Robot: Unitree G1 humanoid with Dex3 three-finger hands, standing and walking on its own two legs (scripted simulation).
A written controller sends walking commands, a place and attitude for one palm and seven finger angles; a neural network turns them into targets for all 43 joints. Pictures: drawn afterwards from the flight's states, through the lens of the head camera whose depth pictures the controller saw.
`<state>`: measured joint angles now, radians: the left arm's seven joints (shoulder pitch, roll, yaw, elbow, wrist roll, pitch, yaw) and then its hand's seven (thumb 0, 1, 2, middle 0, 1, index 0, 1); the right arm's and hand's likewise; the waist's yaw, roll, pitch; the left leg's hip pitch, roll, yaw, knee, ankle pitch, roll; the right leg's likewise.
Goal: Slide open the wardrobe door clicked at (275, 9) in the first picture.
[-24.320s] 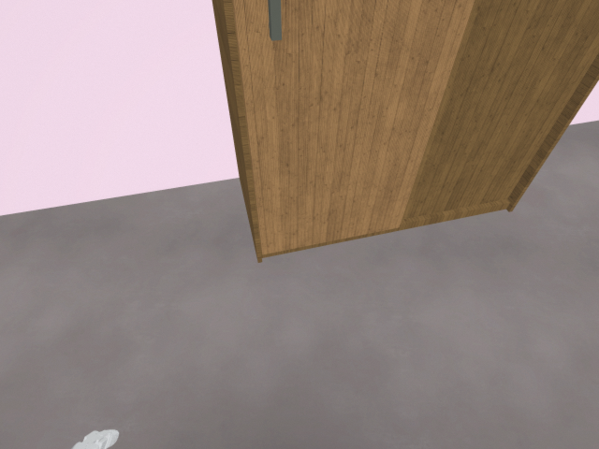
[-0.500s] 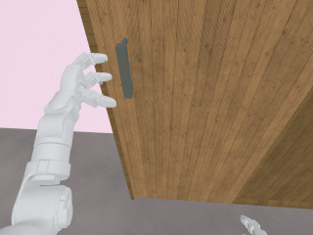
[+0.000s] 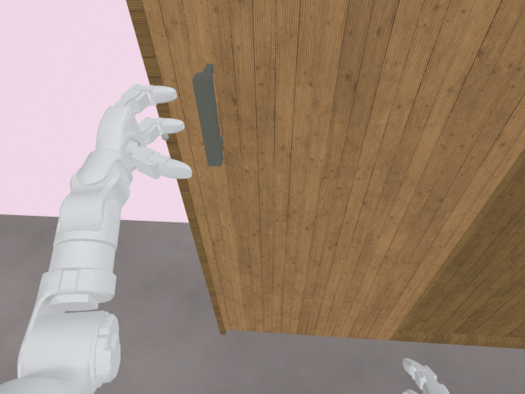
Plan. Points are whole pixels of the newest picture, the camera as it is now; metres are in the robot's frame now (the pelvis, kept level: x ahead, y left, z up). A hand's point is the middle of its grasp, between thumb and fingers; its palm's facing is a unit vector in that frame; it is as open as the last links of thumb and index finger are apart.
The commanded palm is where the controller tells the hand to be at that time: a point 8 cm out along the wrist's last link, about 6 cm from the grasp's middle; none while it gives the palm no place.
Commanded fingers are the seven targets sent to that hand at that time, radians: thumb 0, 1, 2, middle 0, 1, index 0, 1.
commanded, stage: move the hooked fingers beside the handle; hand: left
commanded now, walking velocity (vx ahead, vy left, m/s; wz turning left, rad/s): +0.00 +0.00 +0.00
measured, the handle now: (212, 116) +0.48 +0.11 +0.21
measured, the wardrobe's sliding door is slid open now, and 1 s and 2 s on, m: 0.00 0.00 0.00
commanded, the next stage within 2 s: feel for the door with the fingertips in 0.64 s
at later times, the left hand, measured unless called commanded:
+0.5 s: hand (160, 136) +0.42 +0.17 +0.21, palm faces +0.00 -1.00 +0.00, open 14.0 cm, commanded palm +0.40 +0.22 +0.21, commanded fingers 0.00 -0.50 0.30 -0.30 -1.20 -0.30 -1.20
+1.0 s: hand (181, 135) +0.42 +0.14 +0.21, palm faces -0.04 -1.00 +0.01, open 14.0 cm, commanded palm +0.40 +0.19 +0.21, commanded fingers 0.00 -0.50 0.30 -0.30 -1.20 -0.30 -1.20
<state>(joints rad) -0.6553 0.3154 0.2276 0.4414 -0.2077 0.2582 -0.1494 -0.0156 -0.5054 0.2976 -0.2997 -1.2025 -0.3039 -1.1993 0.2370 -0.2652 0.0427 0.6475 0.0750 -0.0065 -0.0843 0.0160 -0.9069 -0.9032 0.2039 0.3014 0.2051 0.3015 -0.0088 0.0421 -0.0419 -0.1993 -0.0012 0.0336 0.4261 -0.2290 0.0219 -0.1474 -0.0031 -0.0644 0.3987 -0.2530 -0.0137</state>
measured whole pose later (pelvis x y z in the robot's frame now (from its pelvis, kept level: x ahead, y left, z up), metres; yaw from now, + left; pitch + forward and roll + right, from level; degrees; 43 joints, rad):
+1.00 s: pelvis +0.01 +0.00 +0.00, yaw +0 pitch +1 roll +0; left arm -0.69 0.28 0.19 0.47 -0.21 0.27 -0.13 -0.02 -0.51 0.30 -0.30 -1.20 -0.30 -1.20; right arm 0.23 -0.26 0.04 0.65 0.07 -0.01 -0.08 0.02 -0.91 -0.90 0.20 0.30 0.20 0.30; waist -0.01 0.04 -0.04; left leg -0.22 0.00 0.03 0.45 -0.25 0.02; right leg -0.16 -0.01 -0.07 0.41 -0.27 -0.01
